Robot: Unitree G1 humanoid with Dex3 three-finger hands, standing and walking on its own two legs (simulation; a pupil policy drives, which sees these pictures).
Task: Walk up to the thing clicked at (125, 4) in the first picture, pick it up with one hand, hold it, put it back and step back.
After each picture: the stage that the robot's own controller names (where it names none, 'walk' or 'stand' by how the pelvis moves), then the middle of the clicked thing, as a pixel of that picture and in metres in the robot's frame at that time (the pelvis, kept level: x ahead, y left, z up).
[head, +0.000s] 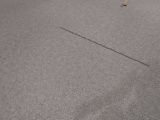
stand; (125, 2) +2.25 -0.71 -0.72
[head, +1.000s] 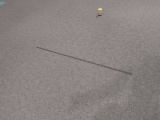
walk; (100, 12) +2.21 -0.18 -0.69
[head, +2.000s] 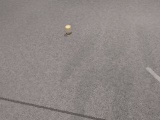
walk; (68, 30) +1.58 +0.20 -0.71
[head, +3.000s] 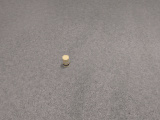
walk; (66, 61) +1.03 +0.21 -0.71
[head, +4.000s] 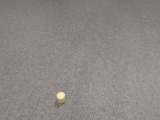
walk; (61, 98) +0.63 +0.18 -0.70
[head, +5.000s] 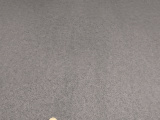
stand; out of the picture +0.39 +0.17 -0.71
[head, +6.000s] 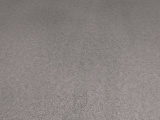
stand; out of the picture +0.34 +0.18 -0.72
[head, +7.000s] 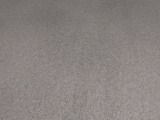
stand; out of the picture +0.34 +0.18 -0.73
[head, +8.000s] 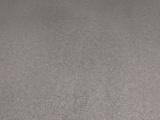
stand; out of the picture +0.33 +0.18 -0.73
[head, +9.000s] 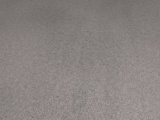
stand; out of the picture +0.33 +0.19 -0.73
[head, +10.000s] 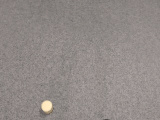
go down; (47, 107) +0.37 +0.18 -0.59
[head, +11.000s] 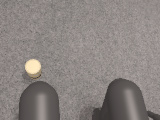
go down; (34, 69) +0.42 +0.20 -0.31
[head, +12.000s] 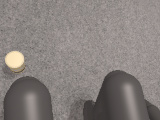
close in; (16, 63) +0.42 +0.21 -0.27
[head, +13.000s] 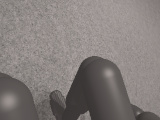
close; out of the picture +0.42 +0.24 -0.22
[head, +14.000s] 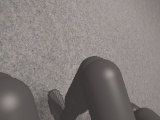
close; out of the picture +0.40 +0.25 -0.23
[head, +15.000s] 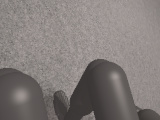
lift; out of the picture +0.35 +0.22 -0.23
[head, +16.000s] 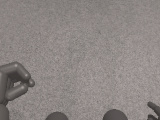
lift; out of the picture +0.19 +0.18 -0.54
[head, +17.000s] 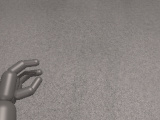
go down; out of the picture +0.16 +0.18 -0.69
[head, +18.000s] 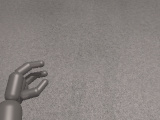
stand; out of the picture +0.15 +0.18 -0.70
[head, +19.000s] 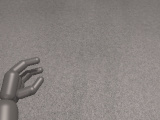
stand; out of the picture +0.15 +0.18 -0.69
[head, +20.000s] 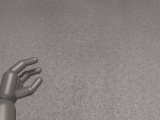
stand; out of the picture +0.15 +0.18 -0.70
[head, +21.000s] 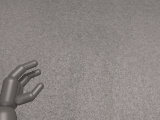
stand; out of the picture +0.16 +0.18 -0.64
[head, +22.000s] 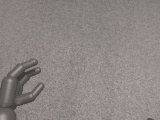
stand; out of the picture +0.17 +0.17 -0.60
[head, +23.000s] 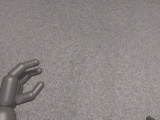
stand; out of the picture +0.17 +0.18 -0.61
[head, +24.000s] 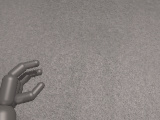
stand; out of the picture +0.16 +0.18 -0.63
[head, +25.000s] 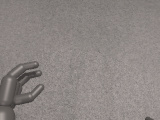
stand; out of the picture +0.17 +0.18 -0.62
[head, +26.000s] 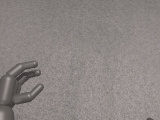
stand; out of the picture +0.17 +0.18 -0.62
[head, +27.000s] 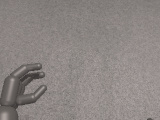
stand; out of the picture +0.17 +0.18 -0.62
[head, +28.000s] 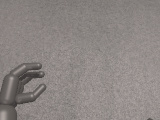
close; out of the picture +0.17 +0.17 -0.61
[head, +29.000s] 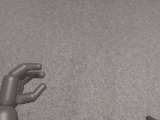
close; out of the picture +0.17 +0.17 -0.60
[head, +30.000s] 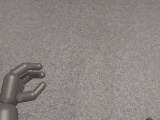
close; out of the picture +0.17 +0.17 -0.61
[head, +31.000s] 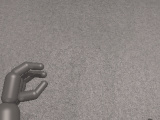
close; out of the picture +0.17 +0.18 -0.61
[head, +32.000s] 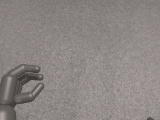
close; out of the picture +0.17 +0.17 -0.61
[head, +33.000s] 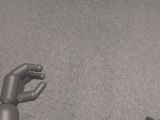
close; out of the picture +0.17 +0.17 -0.61
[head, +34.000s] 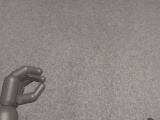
close; out of the picture +0.17 +0.17 -0.61
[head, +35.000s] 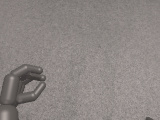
close; out of the picture +0.17 +0.17 -0.60
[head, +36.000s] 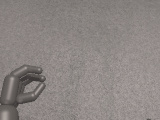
close; out of the picture +0.16 +0.17 -0.62
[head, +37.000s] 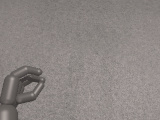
close; out of the picture +0.16 +0.17 -0.64
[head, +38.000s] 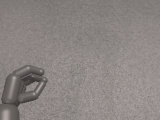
close; out of the picture +0.16 +0.17 -0.65
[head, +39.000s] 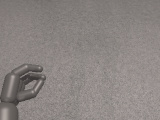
close; out of the picture +0.15 +0.17 -0.67
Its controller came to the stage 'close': yes
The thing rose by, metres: 0.23
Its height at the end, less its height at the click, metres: -0.01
